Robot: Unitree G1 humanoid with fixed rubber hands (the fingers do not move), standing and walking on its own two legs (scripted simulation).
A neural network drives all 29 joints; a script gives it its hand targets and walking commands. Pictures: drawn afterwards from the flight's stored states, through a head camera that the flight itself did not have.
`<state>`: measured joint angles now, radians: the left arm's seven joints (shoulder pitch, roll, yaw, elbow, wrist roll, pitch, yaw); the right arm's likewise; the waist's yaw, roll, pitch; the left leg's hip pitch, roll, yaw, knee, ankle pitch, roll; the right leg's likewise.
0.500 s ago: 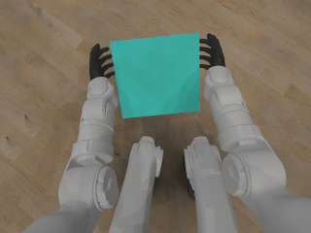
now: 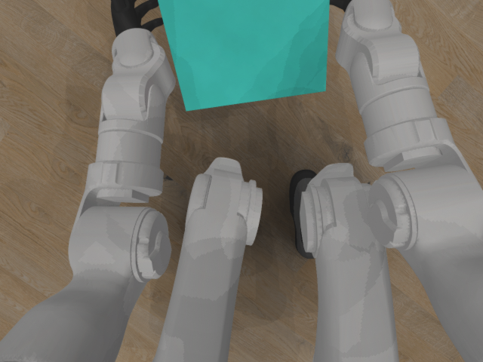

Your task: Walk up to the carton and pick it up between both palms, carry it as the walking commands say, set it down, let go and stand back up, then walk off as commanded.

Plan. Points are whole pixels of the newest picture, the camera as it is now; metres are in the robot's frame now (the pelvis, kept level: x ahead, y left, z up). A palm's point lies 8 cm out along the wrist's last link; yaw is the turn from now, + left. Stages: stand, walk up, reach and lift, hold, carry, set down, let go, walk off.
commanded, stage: set down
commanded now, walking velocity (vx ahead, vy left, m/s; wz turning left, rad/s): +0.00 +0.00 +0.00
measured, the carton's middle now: (242, 17) +0.56 +0.05 -0.25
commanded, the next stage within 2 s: none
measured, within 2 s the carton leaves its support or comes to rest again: neither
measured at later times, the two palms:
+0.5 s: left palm (131, 3) +0.54 +0.19 -0.16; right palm out of the picture +0.59 -0.09 -0.16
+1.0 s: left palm out of the picture +0.55 +0.20 -0.17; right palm out of the picture +0.60 -0.09 -0.17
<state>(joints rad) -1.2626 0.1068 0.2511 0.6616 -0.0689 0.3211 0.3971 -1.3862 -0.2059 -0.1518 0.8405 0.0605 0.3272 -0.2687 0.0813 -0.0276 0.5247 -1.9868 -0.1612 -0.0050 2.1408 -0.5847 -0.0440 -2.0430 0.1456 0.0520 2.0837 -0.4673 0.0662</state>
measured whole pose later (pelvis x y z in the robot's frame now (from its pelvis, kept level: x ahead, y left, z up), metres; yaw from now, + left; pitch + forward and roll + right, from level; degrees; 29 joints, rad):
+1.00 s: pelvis +0.06 -0.01 -0.04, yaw +2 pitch +39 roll +2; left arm -1.22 0.13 0.40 0.85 0.02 0.15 0.11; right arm -1.33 -0.14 -0.28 0.99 -0.07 0.13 -0.16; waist 0.07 -0.03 0.18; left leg -2.25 -0.14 0.00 2.26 -0.71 -0.04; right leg -2.32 0.10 0.01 2.23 -0.60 0.01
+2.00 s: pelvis +0.06 -0.01 -0.05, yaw +2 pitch +39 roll +1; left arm -1.21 0.15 0.39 0.91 0.02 0.08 0.07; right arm -1.35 -0.17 -0.27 1.07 -0.08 0.08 -0.11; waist 0.06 -0.02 0.19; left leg -2.27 -0.11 0.02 2.31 -0.73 -0.02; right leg -2.33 0.08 0.00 2.28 -0.64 0.01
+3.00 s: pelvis +0.03 -0.01 +0.01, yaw +3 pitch +27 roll +0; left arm -1.19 0.35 0.19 0.62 -0.21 0.23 0.14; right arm -1.25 -0.35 -0.11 0.64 0.19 0.25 -0.17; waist 0.06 -0.02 0.52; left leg -1.98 -0.07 0.02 2.15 -0.64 0.01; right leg -2.01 0.06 -0.01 2.13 -0.59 -0.01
